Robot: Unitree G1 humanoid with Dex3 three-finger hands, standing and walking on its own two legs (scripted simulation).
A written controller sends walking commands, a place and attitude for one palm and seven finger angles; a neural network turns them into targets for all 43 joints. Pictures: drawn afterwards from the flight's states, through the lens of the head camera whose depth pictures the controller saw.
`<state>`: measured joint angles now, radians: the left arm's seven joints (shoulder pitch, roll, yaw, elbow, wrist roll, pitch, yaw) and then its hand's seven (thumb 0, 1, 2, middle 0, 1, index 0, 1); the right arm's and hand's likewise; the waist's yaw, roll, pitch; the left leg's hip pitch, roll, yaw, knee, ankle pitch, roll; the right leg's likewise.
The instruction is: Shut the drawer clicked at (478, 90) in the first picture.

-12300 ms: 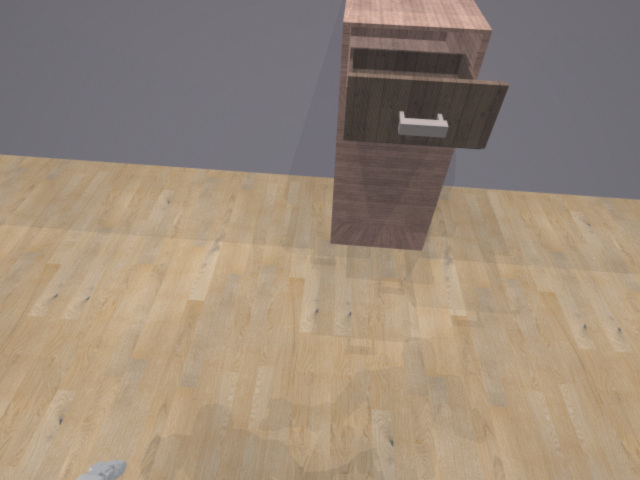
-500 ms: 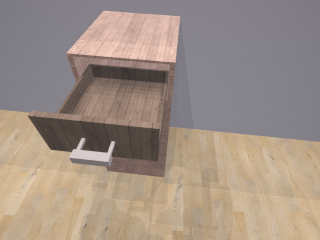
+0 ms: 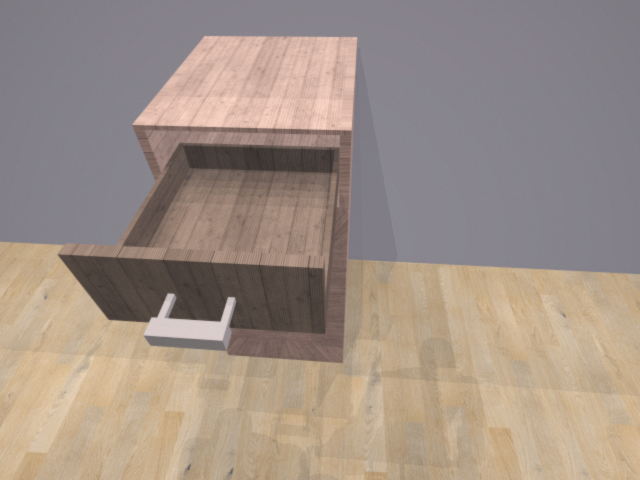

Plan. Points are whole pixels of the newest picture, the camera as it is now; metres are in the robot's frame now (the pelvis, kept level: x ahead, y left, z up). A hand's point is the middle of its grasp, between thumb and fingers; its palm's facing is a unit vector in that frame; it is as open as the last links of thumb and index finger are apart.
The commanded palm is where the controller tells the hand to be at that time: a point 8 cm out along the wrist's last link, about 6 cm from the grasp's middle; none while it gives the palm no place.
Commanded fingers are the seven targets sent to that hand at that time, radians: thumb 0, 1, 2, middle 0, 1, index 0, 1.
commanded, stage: look again from close up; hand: left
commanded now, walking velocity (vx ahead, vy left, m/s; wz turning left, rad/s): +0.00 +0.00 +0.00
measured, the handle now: (194, 318) +0.32 +0.19 +0.03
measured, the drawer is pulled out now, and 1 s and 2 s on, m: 0.30 0.30 0.30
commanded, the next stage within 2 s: raise the hand and make a fist in 0.24 s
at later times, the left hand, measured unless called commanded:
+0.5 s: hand (181, 450) +0.17 +0.19 -0.04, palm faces +0.23 -0.95 -0.18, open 7.1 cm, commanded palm +0.10 +0.22 -0.05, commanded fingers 0.00 0.90 0.90 -0.38 -0.50 -0.38 -0.50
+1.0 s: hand (203, 464) +0.15 +0.14 +0.01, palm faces -0.13 -0.99 -0.08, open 4.7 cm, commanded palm +0.11 +0.22 +0.02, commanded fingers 0.00 0.90 0.90 -0.88 -1.04 -0.88 -1.04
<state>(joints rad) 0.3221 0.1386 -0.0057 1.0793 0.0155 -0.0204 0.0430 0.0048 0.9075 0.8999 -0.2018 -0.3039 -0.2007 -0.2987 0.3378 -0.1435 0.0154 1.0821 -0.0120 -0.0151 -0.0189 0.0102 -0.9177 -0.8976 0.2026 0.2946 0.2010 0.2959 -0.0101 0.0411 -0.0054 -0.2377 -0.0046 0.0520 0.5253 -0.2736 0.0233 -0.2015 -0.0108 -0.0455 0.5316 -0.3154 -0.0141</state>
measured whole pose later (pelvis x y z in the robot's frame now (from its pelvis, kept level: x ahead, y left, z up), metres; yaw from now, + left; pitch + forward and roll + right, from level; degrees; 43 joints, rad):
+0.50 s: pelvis +0.02 +0.00 +0.00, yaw +1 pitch +1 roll +1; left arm 0.48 0.18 0.02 0.15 -0.12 -0.03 0.10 0.03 0.94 0.90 -0.24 -0.34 -0.24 -0.34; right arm 0.32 -0.23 -0.01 0.88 0.03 -0.25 -0.06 0.01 -0.92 -0.90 0.21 0.29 0.20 0.30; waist -0.01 0.01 -0.03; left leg -0.25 -0.03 0.04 0.53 -0.29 0.02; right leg -0.22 -0.03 -0.06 0.57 -0.36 -0.01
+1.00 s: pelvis -0.04 -0.04 -0.06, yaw +3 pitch +7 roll -1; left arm 0.43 0.27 0.14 -0.05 -0.28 -0.31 -0.41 0.01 0.90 0.90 -0.69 -0.83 -0.69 -0.83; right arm 0.20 -0.19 0.05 0.56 0.06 -0.24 -0.06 0.01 -0.90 -0.90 0.21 0.30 0.21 0.30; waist 0.02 0.04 -0.11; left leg -0.71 0.04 -0.04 1.01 -0.43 -0.02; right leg -0.63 0.02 -0.14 0.99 -0.49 -0.07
